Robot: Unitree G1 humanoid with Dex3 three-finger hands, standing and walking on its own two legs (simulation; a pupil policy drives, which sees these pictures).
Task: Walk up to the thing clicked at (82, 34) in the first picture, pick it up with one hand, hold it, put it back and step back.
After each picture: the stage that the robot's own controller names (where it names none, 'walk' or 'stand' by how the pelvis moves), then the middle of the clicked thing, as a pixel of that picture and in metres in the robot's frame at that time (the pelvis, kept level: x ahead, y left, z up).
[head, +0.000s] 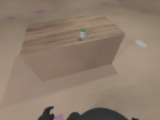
stand; (82, 33) +0.95 +0.13 -0.06
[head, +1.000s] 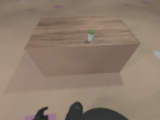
rise first; (91, 35) +0.86 +0.08 -0.05
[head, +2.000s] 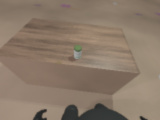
rise first; (77, 52) +0.56 +0.15 -0.03
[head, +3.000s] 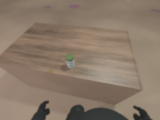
stand; (70, 61) +0.46 +0.20 -0.04
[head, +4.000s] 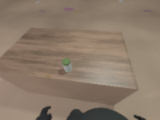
stand; (67, 65) +0.44 +0.22 -0.06
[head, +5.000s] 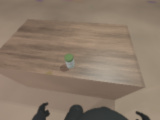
stand; (69, 61) +0.43 +0.19 -0.04
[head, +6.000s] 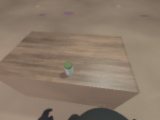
stand; (68, 68) +0.42 +0.21 -0.07
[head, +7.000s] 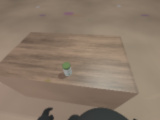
stand; (67, 69) +0.42 +0.22 -0.07
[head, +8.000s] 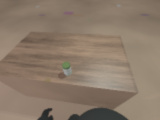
stand; (67, 68) +0.42 +0.22 -0.07
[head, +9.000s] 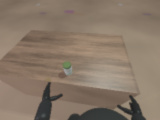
rise first; (67, 68) +0.42 +0.22 -0.06
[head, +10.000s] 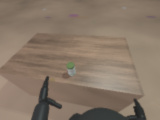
go down; (71, 69) +0.42 +0.21 -0.06
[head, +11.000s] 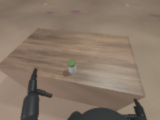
go down; (72, 66) +0.43 +0.20 -0.05
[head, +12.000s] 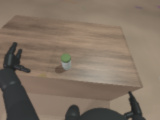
go down; (66, 62) +0.42 +0.18 +0.00
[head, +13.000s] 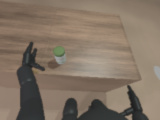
close in; (60, 55) +0.43 +0.19 +0.02
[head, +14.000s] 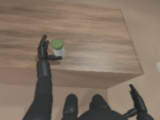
close; (58, 49) +0.46 +0.19 +0.05
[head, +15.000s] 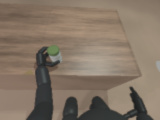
lift; (55, 55) +0.43 +0.21 +0.04
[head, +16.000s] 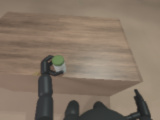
lift; (59, 65) +0.36 +0.20 +0.05
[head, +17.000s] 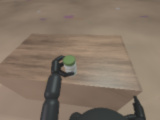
lift; (70, 66) +0.31 +0.14 +0.15
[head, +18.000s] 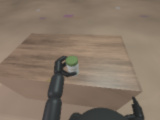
hold; (72, 66) +0.32 +0.13 +0.13
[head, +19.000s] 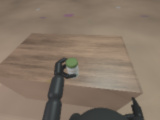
hold; (72, 68) +0.32 +0.13 +0.12
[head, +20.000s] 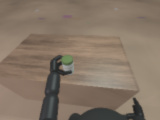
crouch; (68, 65) +0.33 +0.16 +0.12
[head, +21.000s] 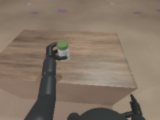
lower; (63, 51) +0.42 +0.18 +0.14
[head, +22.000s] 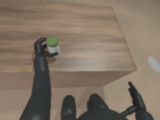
lower; (53, 47) +0.48 +0.19 +0.05
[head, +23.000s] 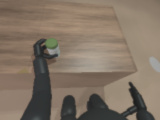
lower; (53, 48) +0.47 +0.20 +0.05
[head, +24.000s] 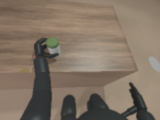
lower; (54, 48) +0.48 +0.19 +0.05
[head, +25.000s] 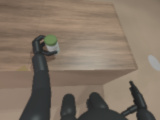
lower; (52, 45) +0.49 +0.20 +0.05
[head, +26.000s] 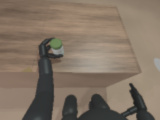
open; (57, 48) +0.47 +0.18 +0.05
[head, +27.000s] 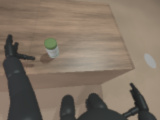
sink last; (52, 48) +0.47 +0.20 +0.04
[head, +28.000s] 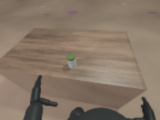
stand; (71, 61) +0.46 +0.20 +0.00
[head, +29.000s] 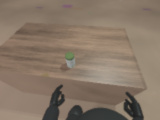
stand; (70, 60) +0.45 +0.18 +0.01
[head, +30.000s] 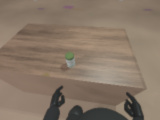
stand; (70, 60) +0.45 +0.19 +0.01
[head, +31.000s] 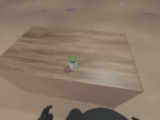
stand; (73, 63) +0.45 +0.18 -0.04
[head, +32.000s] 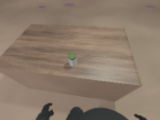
walk; (72, 59) +0.48 +0.18 -0.05
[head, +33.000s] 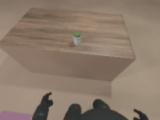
walk; (77, 38) +0.69 +0.16 -0.04
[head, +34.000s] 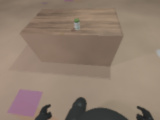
walk; (77, 24) +1.01 +0.26 -0.04
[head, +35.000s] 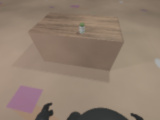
stand; (82, 28) +1.07 +0.18 -0.06
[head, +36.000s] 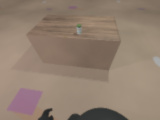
stand; (79, 29) +1.07 +0.20 -0.07
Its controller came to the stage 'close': yes
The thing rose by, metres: 0.19
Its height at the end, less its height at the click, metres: +0.00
